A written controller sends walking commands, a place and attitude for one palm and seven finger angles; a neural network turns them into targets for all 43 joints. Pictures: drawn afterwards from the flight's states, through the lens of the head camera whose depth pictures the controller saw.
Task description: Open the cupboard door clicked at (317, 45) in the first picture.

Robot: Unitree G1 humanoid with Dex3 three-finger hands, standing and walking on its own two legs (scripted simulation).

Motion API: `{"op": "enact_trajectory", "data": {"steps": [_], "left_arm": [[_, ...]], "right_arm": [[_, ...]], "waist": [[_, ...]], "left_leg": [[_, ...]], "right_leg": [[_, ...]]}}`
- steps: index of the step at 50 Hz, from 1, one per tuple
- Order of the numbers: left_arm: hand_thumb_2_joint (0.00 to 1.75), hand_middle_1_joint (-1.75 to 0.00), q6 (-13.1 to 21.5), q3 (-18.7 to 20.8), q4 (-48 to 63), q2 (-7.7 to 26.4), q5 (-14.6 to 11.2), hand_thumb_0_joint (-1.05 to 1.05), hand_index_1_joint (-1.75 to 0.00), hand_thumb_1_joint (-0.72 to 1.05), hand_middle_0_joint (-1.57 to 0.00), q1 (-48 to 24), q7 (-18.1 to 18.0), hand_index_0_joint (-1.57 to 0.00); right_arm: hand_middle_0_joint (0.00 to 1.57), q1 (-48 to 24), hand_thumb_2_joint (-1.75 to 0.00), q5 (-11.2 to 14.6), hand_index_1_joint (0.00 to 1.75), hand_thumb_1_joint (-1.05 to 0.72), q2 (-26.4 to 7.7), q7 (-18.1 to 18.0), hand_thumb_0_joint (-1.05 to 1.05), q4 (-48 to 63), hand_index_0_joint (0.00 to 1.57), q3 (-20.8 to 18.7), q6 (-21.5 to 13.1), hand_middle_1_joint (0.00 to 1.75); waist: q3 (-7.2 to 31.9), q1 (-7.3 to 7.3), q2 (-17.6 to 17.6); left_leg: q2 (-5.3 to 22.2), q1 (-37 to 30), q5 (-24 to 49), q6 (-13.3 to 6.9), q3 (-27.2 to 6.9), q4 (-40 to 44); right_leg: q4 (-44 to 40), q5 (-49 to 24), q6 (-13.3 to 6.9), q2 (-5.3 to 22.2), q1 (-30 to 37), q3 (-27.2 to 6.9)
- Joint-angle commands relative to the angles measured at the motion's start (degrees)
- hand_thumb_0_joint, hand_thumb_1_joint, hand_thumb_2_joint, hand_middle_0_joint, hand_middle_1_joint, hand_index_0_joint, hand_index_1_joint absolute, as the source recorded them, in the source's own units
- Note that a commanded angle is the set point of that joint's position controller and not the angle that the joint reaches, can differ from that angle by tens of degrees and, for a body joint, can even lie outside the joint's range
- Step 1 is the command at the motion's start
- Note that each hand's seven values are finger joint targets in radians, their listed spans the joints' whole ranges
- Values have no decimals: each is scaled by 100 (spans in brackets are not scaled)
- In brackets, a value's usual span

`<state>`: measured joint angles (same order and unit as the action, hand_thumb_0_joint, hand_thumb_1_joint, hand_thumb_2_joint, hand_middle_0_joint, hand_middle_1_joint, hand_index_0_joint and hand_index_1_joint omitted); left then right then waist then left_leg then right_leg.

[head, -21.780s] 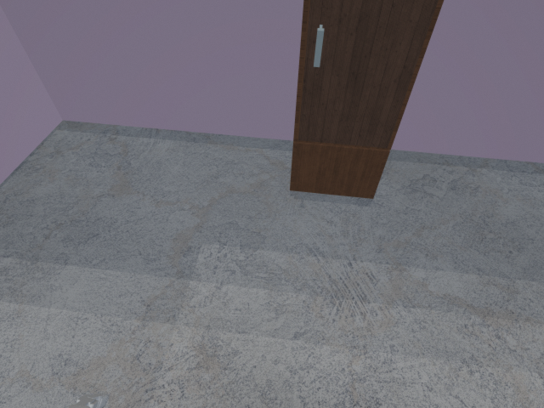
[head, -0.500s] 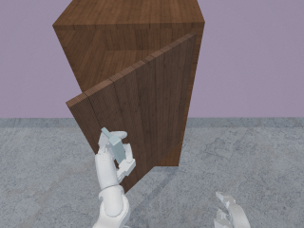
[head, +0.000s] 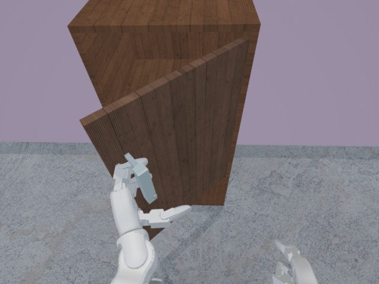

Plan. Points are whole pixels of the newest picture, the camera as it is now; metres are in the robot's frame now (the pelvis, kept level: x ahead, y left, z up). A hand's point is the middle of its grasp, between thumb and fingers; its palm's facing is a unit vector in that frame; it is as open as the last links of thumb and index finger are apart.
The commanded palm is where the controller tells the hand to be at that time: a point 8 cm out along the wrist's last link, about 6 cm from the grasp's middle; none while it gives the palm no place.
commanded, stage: open thumb and fingers to let go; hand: left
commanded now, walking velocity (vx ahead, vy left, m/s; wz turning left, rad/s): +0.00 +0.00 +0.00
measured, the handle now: (140, 178) +0.32 +0.12 +0.06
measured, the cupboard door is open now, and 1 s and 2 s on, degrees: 43 47 45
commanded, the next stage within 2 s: slide the hand sideways off the handle in 0.28 s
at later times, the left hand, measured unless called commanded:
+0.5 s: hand (153, 204) +0.26 +0.09 +0.06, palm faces +0.11 -0.99 -0.05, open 15.7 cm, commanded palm +0.24 +0.11 +0.06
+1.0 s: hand (149, 222) +0.23 +0.09 +0.06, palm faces -0.06 -1.00 +0.00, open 16.1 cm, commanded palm +0.19 +0.16 +0.06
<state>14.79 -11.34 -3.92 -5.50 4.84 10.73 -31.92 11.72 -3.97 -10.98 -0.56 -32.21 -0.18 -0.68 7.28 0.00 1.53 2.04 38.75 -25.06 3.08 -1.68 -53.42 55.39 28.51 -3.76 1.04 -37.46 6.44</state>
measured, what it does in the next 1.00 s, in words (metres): stands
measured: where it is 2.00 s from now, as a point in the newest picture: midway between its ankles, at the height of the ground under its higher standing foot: outside the picture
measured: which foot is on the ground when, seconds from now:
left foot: down 0.00-1.00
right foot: down 0.00-1.00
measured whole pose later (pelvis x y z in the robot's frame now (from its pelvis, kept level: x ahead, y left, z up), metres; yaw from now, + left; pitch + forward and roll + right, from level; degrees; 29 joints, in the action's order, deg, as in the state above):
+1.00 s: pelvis -0.01 +0.03 -0.01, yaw -2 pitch +9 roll +0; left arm 15.3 -13.1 7.4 2.7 -0.5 20.6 -7.0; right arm 14.9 -0.6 -11.1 0.2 -24.3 2.2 -1.4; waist 5.8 0.3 1.5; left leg 1.9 39.9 -26.6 0.9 1.0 -57.0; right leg 57.8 28.2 -1.7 1.3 -39.0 3.6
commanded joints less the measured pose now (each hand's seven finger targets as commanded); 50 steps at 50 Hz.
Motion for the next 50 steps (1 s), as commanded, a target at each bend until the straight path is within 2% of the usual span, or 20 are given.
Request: {"op": "enact_trajectory", "data": {"steps": [1,4,9,11,13,19,20,21,22,24,26,28,30,32,36,39,42,43,47,50], "left_arm": [[30,-90,364,-149,1269,-314,187,0,-90,-50,-25,-961,-53,-25],[30,-75,318,-298,1290,-480,201,0,-75,-50,-22,-1158,-85,-22],[30,-50,204,-368,1234,-579,209,0,-50,-50,-18,-1260,-157,-18],[30,-40,146,-388,1194,-617,253,0,-40,-50,-17,-1311,-208,-17],[30,-30,100,-413,1197,-685,229,0,-30,-50,-15,-1286,-229,-15],[30,-30,1,-624,1219,-912,245,0,-30,-50,-15,-1304,-248,-15],[30,-30,236,-1713,1300,-217,774,0,-30,-50,-15,-1434,878,-15],[30,-30,478,-1278,1710,157,535,0,-30,-50,-15,-1685,1535,-15],[30,-30,637,-1285,1804,260,411,0,-30,-50,-15,-1524,2015,-15],[30,-30,833,-1334,1916,315,64,0,-30,-50,-15,-1392,2811,-15],[30,-30,772,-1138,1928,160,-470,0,-30,-50,-15,-1156,3068,-15],[30,-30,680,-796,1881,211,-702,0,-30,-50,-15,-979,2913,-15],[30,-30,579,-625,1946,242,-680,0,-30,-50,-15,-832,2617,-15],[30,-30,522,-382,1970,458,-526,0,-30,-50,-15,-604,2317,-15],[30,-30,478,-228,1983,653,-266,0,-30,-50,-15,-284,2046,-15],[30,-30,478,-216,2060,625,-284,0,-30,-50,-15,-267,2086,-15],[30,-30,443,-26,2162,747,-384,0,-30,-50,-15,137,2177,-15],[30,-30,442,12,2235,774,-430,0,-30,-50,-15,121,2204,-15],[30,-30,449,166,2425,821,-607,0,-30,-50,-15,879,2344,-15],[30,-30,562,241,2638,956,-625,0,-30,-50,-15,989,2483,-15]], "right_arm": [[20,-409,-90,-20,30,-90,-402,-26,0,913,20,-157,-311,30],[20,-435,-90,-9,30,-90,-403,-15,0,925,20,-152,-301,30],[20,-476,-90,-5,30,-90,-412,-1,0,957,20,-136,-287,30],[20,-487,-90,0,30,-90,-414,14,0,948,20,-132,-281,30],[20,-488,-90,-3,30,-90,-406,30,0,954,20,-132,-279,30],[20,-554,-90,7,30,-90,-410,82,0,991,20,-124,-308,30],[20,-124,-90,62,30,-90,-661,134,0,834,20,-114,-300,30],[20,-66,-90,98,30,-90,-626,106,0,977,20,-208,-284,30],[20,-84,-90,130,30,-90,-616,84,0,1068,20,-185,-334,30],[20,-52,-90,227,30,-90,-629,45,0,1189,20,-150,-468,30],[20,-130,-90,343,30,-90,-599,0,0,1349,20,-97,-576,30],[20,-191,-90,387,30,-90,-617,-29,0,1440,20,-81,-638,30],[20,-204,-90,374,30,-90,-608,-19,0,1511,20,-73,-651,30],[20,-221,-90,343,30,-90,-609,11,0,1556,20,-70,-611,30],[20,-197,-90,295,30,-90,-604,57,0,1641,20,-71,-506,30],[20,-226,-90,292,30,-90,-574,50,0,1683,20,-41,-443,30],[20,-241,-90,310,30,-90,-565,32,0,1754,20,-42,-405,30],[20,-214,-90,317,30,-90,-563,27,0,1735,20,-40,-404,30],[20,-161,-90,326,30,-90,-567,35,0,1797,20,-46,-404,30],[20,-129,-90,316,30,-90,-594,26,0,1786,20,-69,-425,30]], "waist": [[1196,70,-658],[1150,125,-537],[1144,100,-547],[1178,68,-360],[1279,60,-478],[1184,70,-421],[826,593,-711],[1335,416,-413],[1450,330,-264],[1416,385,-193],[1178,320,-190],[921,228,-421],[934,170,-515],[1015,42,-418],[956,-29,-553],[812,-20,-458],[900,-112,-406],[828,-64,-360],[826,-119,-421],[749,-27,-483]], "left_leg": [[-296,-435,1059,-371,76,361],[-284,-510,1093,-376,97,357],[-266,-536,1110,-373,75,388],[-254,-575,1130,-364,60,410],[-249,-606,1211,-363,55,406],[-242,-600,1142,-357,22,401],[-252,-630,1201,-475,30,285],[-248,-718,1403,-501,35,240],[-279,-770,1425,-512,62,212],[-280,-816,1310,-519,23,201],[-278,-744,935,-492,-24,316],[-275,-573,498,-443,-70,417],[-282,-546,394,-432,-69,448],[-285,-516,470,-410,-41,469],[-282,-350,444,-415,14,461],[-298,-295,299,-414,70,469],[-298,-317,409,-406,128,483],[-293,-330,437,-403,126,476],[-288,-297,666,-391,151,466],[-290,-213,672,-400,139,355]], "right_leg": [[-1178,-1986,341,141,898,-658],[-1115,-1906,309,88,751,-553],[-1048,-1744,261,14,672,-434],[-992,-1647,219,-19,628,-373],[-950,-1747,217,-37,660,-337],[-916,-1568,197,-69,531,-269],[-878,-1995,241,-3,219,-477],[-757,-2299,182,12,454,-502],[-703,-2394,182,28,545,-527],[-674,-2220,183,25,454,-506],[-789,-1666,184,-28,382,-436],[-873,-1035,215,-51,243,-371],[-879,-825,222,-59,223,-338],[-793,-831,190,-58,276,-335],[-780,-812,182,-62,352,-375],[-842,-672,191,-62,315,-423],[-859,-822,189,-76,481,-448],[-861,-885,194,-80,453,-440],[-826,-1264,208,-101,633,-427],[-783,-1330,234,-94,532,-474]]}}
